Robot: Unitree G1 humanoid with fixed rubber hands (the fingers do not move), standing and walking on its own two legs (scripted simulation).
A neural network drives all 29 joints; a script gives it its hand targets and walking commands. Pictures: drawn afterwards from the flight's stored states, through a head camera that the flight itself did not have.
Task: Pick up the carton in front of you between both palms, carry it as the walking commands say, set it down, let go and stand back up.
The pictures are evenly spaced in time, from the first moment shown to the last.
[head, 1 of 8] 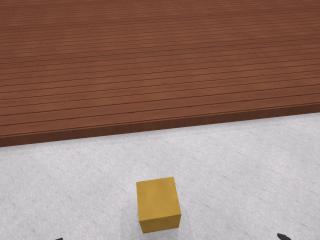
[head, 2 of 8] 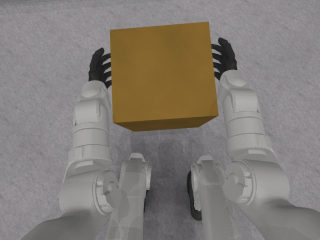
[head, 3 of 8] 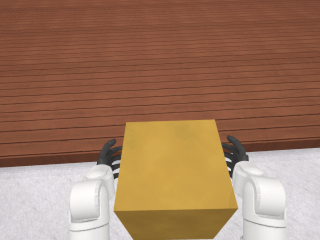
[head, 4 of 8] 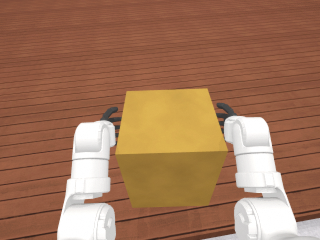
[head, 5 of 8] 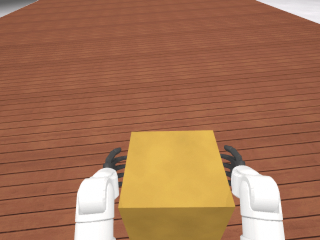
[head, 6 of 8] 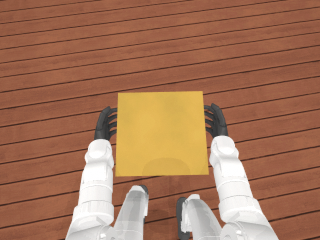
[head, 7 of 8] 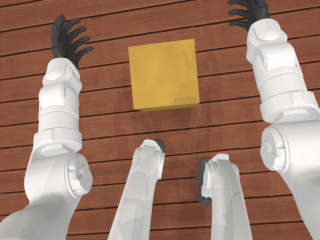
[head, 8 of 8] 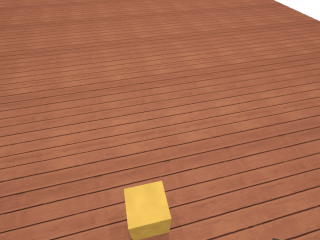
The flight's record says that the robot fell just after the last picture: no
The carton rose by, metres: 0.88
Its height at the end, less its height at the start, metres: +0.11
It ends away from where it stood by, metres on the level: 2.43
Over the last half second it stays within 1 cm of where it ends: yes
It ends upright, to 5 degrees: yes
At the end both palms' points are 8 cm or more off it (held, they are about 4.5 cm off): yes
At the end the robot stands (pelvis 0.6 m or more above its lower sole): yes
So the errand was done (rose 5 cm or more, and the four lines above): yes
